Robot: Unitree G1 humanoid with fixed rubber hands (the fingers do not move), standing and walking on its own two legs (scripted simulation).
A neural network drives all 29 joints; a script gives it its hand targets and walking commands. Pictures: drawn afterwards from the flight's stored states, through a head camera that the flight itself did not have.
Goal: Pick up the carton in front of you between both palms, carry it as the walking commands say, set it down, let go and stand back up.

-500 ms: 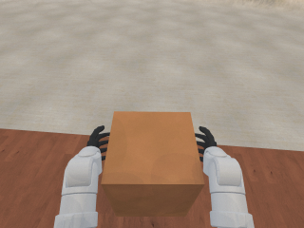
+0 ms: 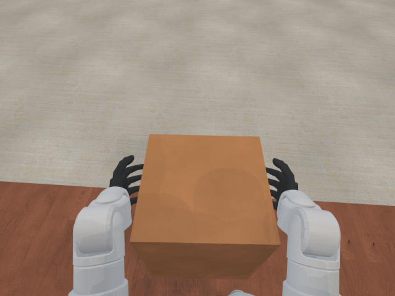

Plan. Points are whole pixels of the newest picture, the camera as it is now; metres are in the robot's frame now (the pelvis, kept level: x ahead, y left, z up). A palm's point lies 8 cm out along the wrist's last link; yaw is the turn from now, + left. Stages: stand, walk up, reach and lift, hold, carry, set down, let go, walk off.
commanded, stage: carry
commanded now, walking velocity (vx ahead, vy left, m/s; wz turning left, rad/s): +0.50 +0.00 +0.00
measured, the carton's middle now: (202, 212) +0.28 -0.01 +0.02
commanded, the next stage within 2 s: none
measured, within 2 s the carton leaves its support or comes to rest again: neither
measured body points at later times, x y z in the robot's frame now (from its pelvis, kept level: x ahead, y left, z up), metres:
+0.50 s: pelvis +0.32 -0.01 -0.01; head +0.33 -0.02 +0.44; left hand +0.62 +0.15 +0.09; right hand +0.64 -0.15 +0.09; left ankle +0.48 +0.08 -0.71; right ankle +0.18 -0.08 -0.73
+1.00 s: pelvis +0.46 +0.00 -0.01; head +0.52 +0.00 +0.44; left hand +0.85 +0.16 +0.10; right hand +0.86 -0.15 +0.10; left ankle +0.50 +0.07 -0.73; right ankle +0.41 -0.10 -0.73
